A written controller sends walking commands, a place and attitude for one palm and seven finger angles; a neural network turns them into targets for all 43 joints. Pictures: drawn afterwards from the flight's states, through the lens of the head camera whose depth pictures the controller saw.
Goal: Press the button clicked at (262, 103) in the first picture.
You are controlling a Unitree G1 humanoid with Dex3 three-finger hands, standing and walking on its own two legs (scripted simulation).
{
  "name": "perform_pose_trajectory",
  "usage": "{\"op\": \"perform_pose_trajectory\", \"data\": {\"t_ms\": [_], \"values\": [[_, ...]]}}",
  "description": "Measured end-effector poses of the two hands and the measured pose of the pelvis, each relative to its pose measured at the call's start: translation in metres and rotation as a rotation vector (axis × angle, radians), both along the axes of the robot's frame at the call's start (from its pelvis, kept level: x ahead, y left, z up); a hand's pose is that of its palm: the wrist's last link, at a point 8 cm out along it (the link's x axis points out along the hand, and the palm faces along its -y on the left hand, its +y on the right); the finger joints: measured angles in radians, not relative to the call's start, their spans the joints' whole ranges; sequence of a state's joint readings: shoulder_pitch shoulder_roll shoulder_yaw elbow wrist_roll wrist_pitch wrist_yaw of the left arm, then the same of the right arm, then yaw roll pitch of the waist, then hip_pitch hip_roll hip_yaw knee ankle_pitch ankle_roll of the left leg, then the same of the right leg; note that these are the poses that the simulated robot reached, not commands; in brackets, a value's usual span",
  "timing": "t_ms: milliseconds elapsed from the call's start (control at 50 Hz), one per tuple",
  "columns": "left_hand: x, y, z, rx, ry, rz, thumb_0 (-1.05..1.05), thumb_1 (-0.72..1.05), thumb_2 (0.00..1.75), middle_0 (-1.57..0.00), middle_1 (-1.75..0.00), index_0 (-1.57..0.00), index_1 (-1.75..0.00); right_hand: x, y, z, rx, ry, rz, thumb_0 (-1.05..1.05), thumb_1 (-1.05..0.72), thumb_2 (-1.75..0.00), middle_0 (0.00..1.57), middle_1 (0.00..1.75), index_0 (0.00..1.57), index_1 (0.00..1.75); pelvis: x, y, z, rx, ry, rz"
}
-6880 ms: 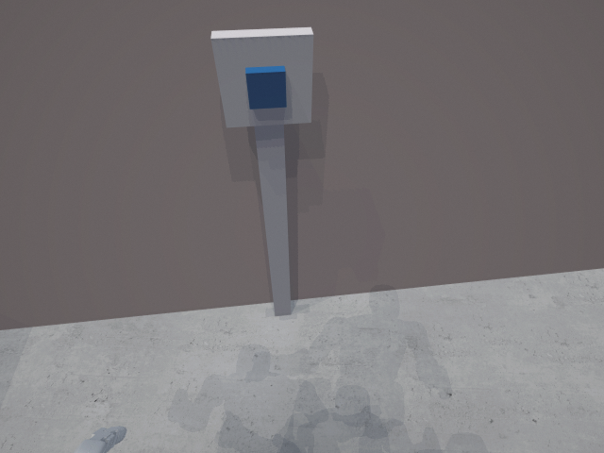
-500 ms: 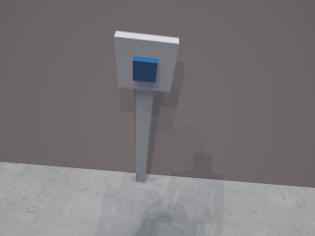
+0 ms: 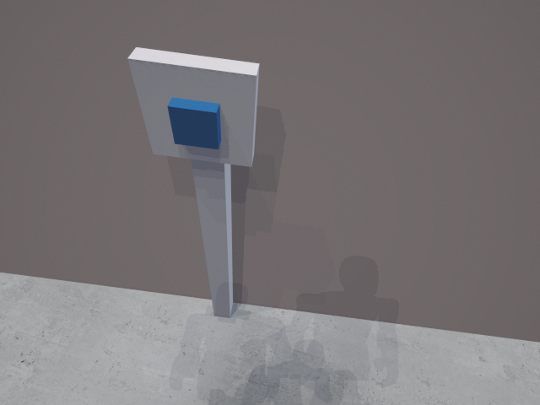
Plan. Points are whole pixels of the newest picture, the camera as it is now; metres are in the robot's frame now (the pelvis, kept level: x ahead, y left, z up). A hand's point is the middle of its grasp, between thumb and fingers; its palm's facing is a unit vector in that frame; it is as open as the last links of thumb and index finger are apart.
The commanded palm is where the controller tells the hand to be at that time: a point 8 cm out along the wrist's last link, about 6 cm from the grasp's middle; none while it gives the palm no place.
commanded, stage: come to a stop and stand still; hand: left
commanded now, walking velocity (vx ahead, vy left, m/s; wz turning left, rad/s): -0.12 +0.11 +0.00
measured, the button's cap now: (196, 123) +0.46 +0.15 +0.17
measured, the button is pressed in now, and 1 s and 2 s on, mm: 0 0 0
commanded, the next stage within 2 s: look again from close up in 0.84 s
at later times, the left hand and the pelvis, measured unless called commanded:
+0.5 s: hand out of the picture +0.00 +0.15 -0.16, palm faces +0.04 -0.98 -0.18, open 7.4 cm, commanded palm none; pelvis -0.02 -0.03 +0.01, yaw +0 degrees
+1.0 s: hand out of the picture -0.07 +0.13 -0.16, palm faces +0.02 -0.99 -0.17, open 7.4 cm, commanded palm none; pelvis -0.04 -0.02 +0.02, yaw -1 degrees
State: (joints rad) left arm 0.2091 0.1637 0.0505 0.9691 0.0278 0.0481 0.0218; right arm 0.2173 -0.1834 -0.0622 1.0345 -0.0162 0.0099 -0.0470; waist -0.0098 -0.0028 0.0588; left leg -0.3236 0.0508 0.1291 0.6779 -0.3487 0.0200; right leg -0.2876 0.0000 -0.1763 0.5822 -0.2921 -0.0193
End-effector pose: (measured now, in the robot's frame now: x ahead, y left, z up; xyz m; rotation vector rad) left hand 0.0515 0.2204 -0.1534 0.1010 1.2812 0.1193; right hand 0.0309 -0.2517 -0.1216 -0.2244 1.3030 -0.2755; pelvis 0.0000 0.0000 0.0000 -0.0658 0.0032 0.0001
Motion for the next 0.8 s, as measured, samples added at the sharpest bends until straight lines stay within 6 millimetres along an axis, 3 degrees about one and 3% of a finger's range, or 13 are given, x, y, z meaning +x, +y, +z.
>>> {"op": "perform_pose_trajectory", "data": {"t_ms": [60, 140, 300, 440, 640, 800], "values": [[-0.003, -0.001, -0.003, -0.005, 0.019, 0.013, 0.01, 0.94, 0.9, -0.2, -0.3, -0.2, -0.3, 0.016, 0.006, 0.006, 0.007, -0.043, 0.021, 0.0, -0.92, -0.9, 0.2, 0.3, 0.2, 0.3, 0.004, -0.003, 0.003, 0.024, -0.012, -0.012], [-0.011, -0.004, 0.01, 0.008, 0.049, 0.015, 0.01, 0.94, 0.9, -0.2, -0.3, -0.2, -0.3, 0.029, 0.015, 0.008, 0.039, -0.065, 0.036, 0.0, -0.92, -0.9, 0.2, 0.3, 0.2, 0.3, 0.005, -0.006, 0.012, 0.033, -0.016, -0.012], [-0.034, -0.013, 0.023, 0.078, 0.063, 0.016, 0.01, 0.92, 0.9, -0.2, -0.3, -0.2, -0.3, 0.033, -0.001, -0.008, 0.116, -0.076, 0.041, 0.0, -0.93, -0.89, 0.2, 0.3, 0.21, 0.3, -0.004, -0.024, 0.01, 0.062, -0.026, -0.024], [-0.057, -0.023, 0.023, 0.065, 0.074, 0.021, 0.01, 0.91, 0.9, -0.2, -0.3, -0.2, -0.3, 0.006, -0.009, -0.011, 0.123, -0.034, 0.019, 0.0, -0.93, -0.89, 0.2, 0.3, 0.2, 0.3, -0.016, -0.027, 0.01, 0.053, -0.037, 0.003], [-0.074, -0.025, 0.02, 0.022, 0.08, 0.017, 0.01, 0.92, 0.9, -0.2, -0.3, -0.2, -0.3, -0.054, 0.001, 0.0, 0.118, 0.065, 0.007, 0.0, -0.92, -0.9, 0.2, 0.3, 0.2, 0.3, -0.03, -0.024, 0.017, 0.06, -0.036, -0.004], [-0.103, -0.029, 0.023, 0.019, 0.142, 0.022, 0.01, 0.91, 0.9, -0.2, -0.3, -0.2, -0.3, -0.078, 0.015, -0.004, 0.156, 0.099, -0.018, 0.0, -0.91, -0.9, 0.2, 0.3, 0.2, 0.3, -0.033, -0.023, 0.02, 0.062, -0.034, -0.009]]}}
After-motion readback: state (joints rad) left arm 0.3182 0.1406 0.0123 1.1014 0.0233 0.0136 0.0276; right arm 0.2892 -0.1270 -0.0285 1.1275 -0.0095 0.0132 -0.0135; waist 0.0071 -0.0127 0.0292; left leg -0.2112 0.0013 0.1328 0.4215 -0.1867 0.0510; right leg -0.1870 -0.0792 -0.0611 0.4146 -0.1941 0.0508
